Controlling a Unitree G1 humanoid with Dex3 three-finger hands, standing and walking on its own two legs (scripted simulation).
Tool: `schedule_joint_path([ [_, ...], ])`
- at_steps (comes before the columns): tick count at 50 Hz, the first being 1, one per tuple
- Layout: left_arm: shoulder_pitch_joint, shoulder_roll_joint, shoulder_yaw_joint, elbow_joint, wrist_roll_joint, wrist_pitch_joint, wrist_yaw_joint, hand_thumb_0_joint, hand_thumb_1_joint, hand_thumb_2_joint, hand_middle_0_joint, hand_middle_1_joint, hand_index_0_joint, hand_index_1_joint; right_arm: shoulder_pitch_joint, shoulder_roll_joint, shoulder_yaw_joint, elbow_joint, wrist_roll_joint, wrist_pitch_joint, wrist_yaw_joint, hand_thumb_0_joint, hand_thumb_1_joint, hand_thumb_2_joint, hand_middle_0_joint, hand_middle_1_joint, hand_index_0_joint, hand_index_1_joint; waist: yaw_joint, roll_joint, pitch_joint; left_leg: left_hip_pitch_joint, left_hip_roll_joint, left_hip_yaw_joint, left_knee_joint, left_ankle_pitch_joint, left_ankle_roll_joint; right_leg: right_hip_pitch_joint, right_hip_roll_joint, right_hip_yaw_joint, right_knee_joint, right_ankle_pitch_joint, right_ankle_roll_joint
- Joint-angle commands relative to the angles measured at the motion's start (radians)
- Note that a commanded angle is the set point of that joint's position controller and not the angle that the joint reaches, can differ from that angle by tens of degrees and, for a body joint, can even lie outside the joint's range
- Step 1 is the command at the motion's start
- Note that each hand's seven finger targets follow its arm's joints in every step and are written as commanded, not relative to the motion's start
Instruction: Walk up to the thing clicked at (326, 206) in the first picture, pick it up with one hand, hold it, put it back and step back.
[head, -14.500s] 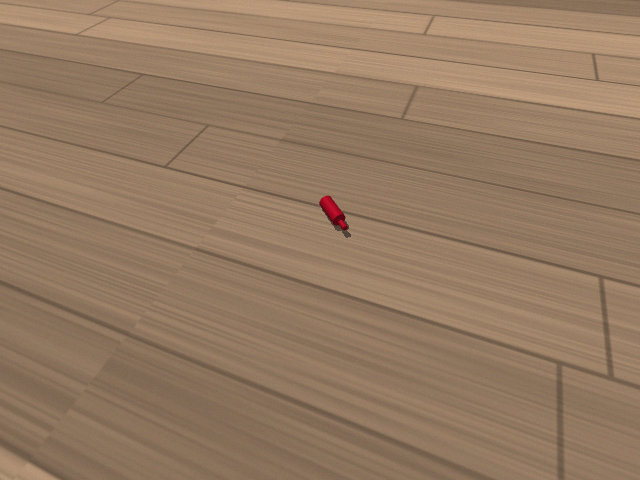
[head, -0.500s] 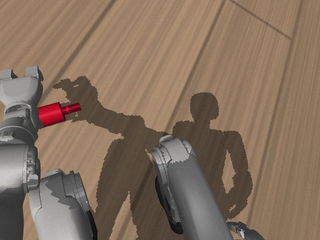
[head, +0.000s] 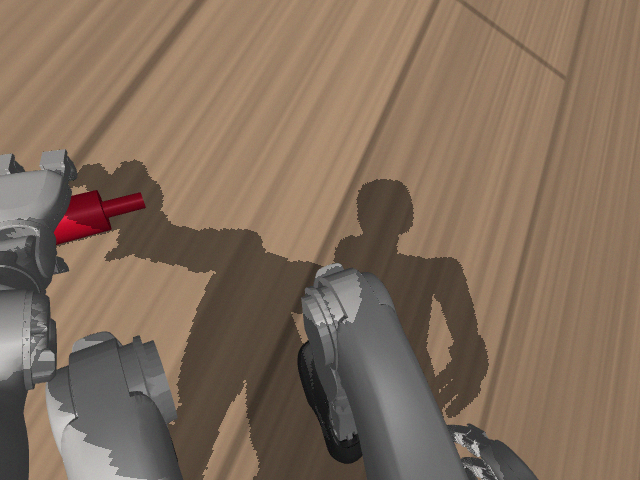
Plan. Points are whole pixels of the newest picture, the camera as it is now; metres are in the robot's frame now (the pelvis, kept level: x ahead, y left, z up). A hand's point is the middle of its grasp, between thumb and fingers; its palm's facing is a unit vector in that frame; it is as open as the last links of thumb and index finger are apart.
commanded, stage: rest palm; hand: left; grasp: from above
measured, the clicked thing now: (74, 217) +0.50 +0.21 -0.28
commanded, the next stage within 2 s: close in 0.46 s
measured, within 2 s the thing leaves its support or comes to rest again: neither
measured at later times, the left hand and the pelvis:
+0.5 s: hand (46, 229) +0.48 +0.24 -0.25, palm faces -0.46 -0.13 -0.88, open 13.0 cm; pelvis +0.01 +0.01 -0.01, yaw -3 degrees
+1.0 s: hand (46, 227) +0.48 +0.24 -0.26, palm faces -0.43 -0.11 -0.89, open 12.1 cm; pelvis +0.00 +0.02 -0.01, yaw -6 degrees
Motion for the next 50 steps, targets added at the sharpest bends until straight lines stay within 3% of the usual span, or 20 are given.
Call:
schedule_joint_path([
  [1,-0.363,0.219,0.042,-0.126,0.015,0.006,0.114,0.0,-0.412,0.916,-0.054,-1.072,-0.11,-1.014,0.21,-0.273,-0.056,0.023,-0.027,-0.024,0.015,0.0,-0.896,-0.896,0.2,0.299,0.2,0.299,-0.052,0.385,-0.628,0.487,0.01,0.171,-0.203,0.165,0.087,0.34,0.012,-0.173,-0.208,0.248,-0.094],
  [3,-0.318,0.224,0.064,-0.102,0.017,0.022,0.134,0.0,-0.408,0.916,-0.057,-1.084,-0.113,-1.024,0.208,-0.276,-0.049,0.025,-0.046,-0.033,0.031,0.0,-0.898,-0.897,0.2,0.299,0.2,0.299,-0.054,0.417,-0.629,0.51,0.012,0.172,-0.199,0.189,0.082,0.353,0.008,-0.181,-0.195,0.275,-0.095],
  [4,-0.317,0.217,0.044,-0.11,0.012,0.028,0.14,0.0,-0.408,0.931,-0.061,-1.082,-0.113,-1.026,0.192,-0.28,-0.051,0.024,-0.047,-0.035,0.038,0.0,-0.897,-0.897,0.2,0.299,0.2,0.299,-0.05,0.44,-0.629,0.494,0.016,0.17,-0.203,0.177,0.082,0.356,0.017,-0.174,-0.197,0.265,-0.099],
  [7,-0.318,0.255,0.082,-0.138,-0.004,0.042,0.147,0.0,-0.392,0.956,-0.069,-1.11,-0.123,-1.053,0.209,-0.297,-0.047,0.024,-0.055,-0.044,0.057,0.0,-0.899,-0.897,0.2,0.299,0.2,0.299,-0.058,0.441,-0.663,0.496,0.019,0.167,-0.183,0.202,0.086,0.394,0.015,-0.177,-0.193,0.295,-0.094],
  [8,-0.302,0.222,0.053,-0.12,-0.014,0.049,0.143,0.0,-0.4,0.974,-0.07,-1.115,-0.12,-1.063,0.2,-0.288,-0.042,0.024,-0.052,-0.047,0.065,0.0,-0.9,-0.897,0.2,0.299,0.2,0.299,-0.054,0.436,-0.665,0.492,0.022,0.163,-0.181,0.196,0.085,0.388,0.018,-0.178,-0.188,0.29,-0.096],
  [10,-0.275,0.229,0.059,-0.111,-0.027,0.056,0.139,0.0,-0.384,0.971,-0.072,-1.13,-0.128,-1.071,0.205,-0.294,-0.041,0.023,-0.056,-0.051,0.075,0.0,-0.899,-0.897,0.2,0.299,0.2,0.299,-0.062,0.417,-0.654,0.474,0.023,0.16,-0.177,0.203,0.089,0.412,0.023,-0.181,-0.195,0.301,-0.09],
  [13,-0.234,0.266,0.094,-0.117,-0.043,0.061,0.133,0.0,-0.383,0.926,-0.056,-1.142,-0.126,-1.068,0.224,-0.307,-0.049,0.038,-0.054,-0.053,0.081,0.0,-0.901,-0.897,0.2,0.299,0.2,0.299,-0.043,0.426,-0.671,0.487,0.024,0.153,-0.184,0.223,0.088,0.414,0.024,-0.192,-0.188,0.314,-0.093],
  [14,-0.22,0.253,0.088,-0.104,-0.045,0.066,0.129,0.0,-0.385,0.92,-0.052,-1.145,-0.124,-1.07,0.224,-0.302,-0.044,0.036,-0.054,-0.051,0.084,0.0,-0.902,-0.898,0.2,0.299,0.2,0.299,-0.045,0.42,-0.671,0.491,0.025,0.15,-0.184,0.233,0.087,0.419,0.026,-0.195,-0.183,0.323,-0.094],
  [15,-0.245,0.21,0.047,-0.099,-0.05,0.061,0.118,0.0,-0.373,0.908,-0.049,-1.146,-0.128,-1.063,0.209,-0.291,-0.037,0.027,-0.052,-0.054,0.091,0.0,-0.9,-0.897,0.2,0.299,0.2,0.299,-0.068,0.4,-0.64,0.472,0.028,0.147,-0.167,0.23,0.091,0.41,0.03,-0.194,-0.179,0.328,-0.091],
  [16,-0.246,0.242,0.071,-0.084,-0.057,0.058,0.114,0.0,-0.372,0.905,-0.05,-1.148,-0.13,-1.064,0.229,-0.298,-0.031,0.04,-0.055,-0.058,0.094,0.0,-0.9,-0.897,0.2,0.299,0.2,0.299,-0.083,0.365,-0.624,0.445,0.027,0.147,-0.151,0.238,0.098,0.43,0.029,-0.194,-0.186,0.346,-0.083],
  [18,-0.251,0.25,0.074,-0.114,-0.07,0.047,0.107,0.0,-0.373,0.925,-0.052,-1.15,-0.127,-1.071,0.234,-0.308,-0.036,0.041,-0.047,-0.064,0.096,0.0,-0.9,-0.897,0.2,0.299,0.2,0.3,-0.07,0.374,-0.635,0.445,0.027,0.144,-0.158,0.239,0.097,0.45,0.031,-0.19,-0.192,0.345,-0.084],
  [21,-0.237,0.279,0.09,-0.093,-0.058,0.029,0.108,0.0,-0.362,0.955,-0.065,-1.172,-0.135,-1.098,0.241,-0.306,-0.017,0.046,-0.047,-0.071,0.1,0.0,-0.902,-0.899,0.2,0.3,0.2,0.3,-0.068,0.385,-0.611,0.463,0.028,0.135,-0.161,0.23,0.091,0.426,0.03,-0.21,-0.19,0.321,-0.09],
  [22,-0.244,0.247,0.067,-0.074,-0.053,0.024,0.103,0.0,-0.357,0.947,-0.065,-1.172,-0.139,-1.094,0.242,-0.302,-0.015,0.042,-0.054,-0.073,0.105,0.0,-0.901,-0.899,0.2,0.3,0.2,0.3,-0.09,0.383,-0.595,0.454,0.025,0.136,-0.156,0.217,0.093,0.424,0.032,-0.207,-0.189,0.318,-0.087],
  [26,-0.256,0.275,0.074,-0.081,-0.034,0.001,0.126,0.0,-0.357,0.954,-0.065,-1.183,-0.138,-1.106,0.226,-0.312,-0.01,0.039,-0.056,-0.078,0.108,0.0,-0.902,-0.901,0.2,0.3,0.2,0.3,-0.078,0.426,-0.583,0.481,0.03,0.124,-0.178,0.195,0.085,0.393,0.032,-0.224,-0.179,0.289,-0.096],
  [33,-0.272,0.241,0.04,-0.013,-0.001,0.008,0.166,0.0,-0.225,0.99,-0.153,-1.195,-0.225,-1.12,0.191,-0.315,0.006,0.029,-0.073,-0.101,0.125,0.0,-0.895,-0.896,0.2,0.299,0.2,0.299,-0.111,0.397,-0.505,0.456,0.031,0.113,-0.164,0.166,0.082,0.357,0.037,-0.234,-0.177,0.273,-0.088],
  [35,-0.293,0.275,0.062,-0.034,0.005,0.015,0.177,0.0,-0.214,0.962,-0.155,-1.178,-0.231,-1.099,0.2,-0.334,0.002,0.027,-0.071,-0.105,0.128,0.0,-0.894,-0.896,0.2,0.299,0.2,0.299,-0.105,0.415,-0.531,0.487,0.032,0.108,-0.167,0.196,0.08,0.362,0.038,-0.234,-0.177,0.295,-0.088],
  [40,-0.29,0.274,0.041,-0.004,-0.007,0.036,0.182,0.0,-0.225,0.906,-0.143,-1.152,-0.224,-1.068,0.167,-0.347,0.01,0.023,-0.076,-0.128,0.142,0.0,-0.894,-0.896,0.2,0.299,0.2,0.299,-0.117,0.419,-0.49,0.47,0.035,0.099,-0.178,0.144,0.076,0.35,0.042,-0.24,-0.182,0.248,-0.087],
  [41,-0.318,0.306,0.061,-0.036,-0.001,0.033,0.185,0.0,-0.243,0.885,-0.137,-1.144,-0.218,-1.06,0.181,-0.356,0.008,0.025,-0.074,-0.129,0.142,0.0,-0.896,-0.897,0.2,0.3,0.2,0.3,-0.109,0.456,-0.522,0.493,0.035,0.096,-0.185,0.162,0.074,0.355,0.041,-0.241,-0.178,0.262,-0.09],
  [49,-0.28,0.288,0.046,0.006,-0.019,0.058,0.176,0.0,-0.244,0.895,-0.142,-1.152,-0.219,-1.071,0.169,-0.359,0.02,0.016,-0.072,-0.136,0.155,0.0,-0.898,-0.898,0.2,0.3,0.2,0.3,-0.125,0.434,-0.498,0.479,0.038,0.094,-0.165,0.188,0.075,0.375,0.047,-0.241,-0.178,0.295,-0.085],
  [50,-0.282,0.297,0.046,-0.012,-0.022,0.058,0.175,0.0,-0.25,0.907,-0.148,-1.14,-0.219,-1.066,0.168,-0.362,0.018,0.019,-0.071,-0.137,0.155,0.0,-0.898,-0.898,0.2,0.299,0.2,0.299,-0.115,0.442,-0.517,0.487,0.042,0.091,-0.164,0.2,0.074,0.385,0.051,-0.24,-0.179,0.304,-0.084],
])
